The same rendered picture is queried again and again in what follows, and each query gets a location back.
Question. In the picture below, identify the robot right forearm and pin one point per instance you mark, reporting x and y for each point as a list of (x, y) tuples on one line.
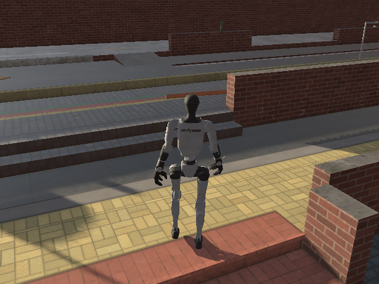
[(217, 157)]

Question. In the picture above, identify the robot right hand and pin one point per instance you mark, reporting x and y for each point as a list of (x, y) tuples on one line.
[(214, 166)]

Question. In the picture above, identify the robot left forearm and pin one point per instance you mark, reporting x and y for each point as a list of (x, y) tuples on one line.
[(162, 160)]

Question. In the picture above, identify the robot left hand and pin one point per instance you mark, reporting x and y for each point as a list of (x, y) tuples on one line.
[(157, 177)]

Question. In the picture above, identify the robot right upper arm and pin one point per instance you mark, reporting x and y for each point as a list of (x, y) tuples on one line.
[(211, 136)]

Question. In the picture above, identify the robot torso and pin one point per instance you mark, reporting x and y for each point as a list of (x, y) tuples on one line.
[(190, 143)]

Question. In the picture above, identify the robot left upper arm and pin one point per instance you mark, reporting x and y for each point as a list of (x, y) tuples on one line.
[(172, 124)]

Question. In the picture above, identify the right robot shin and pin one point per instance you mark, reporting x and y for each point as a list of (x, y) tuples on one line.
[(200, 221)]

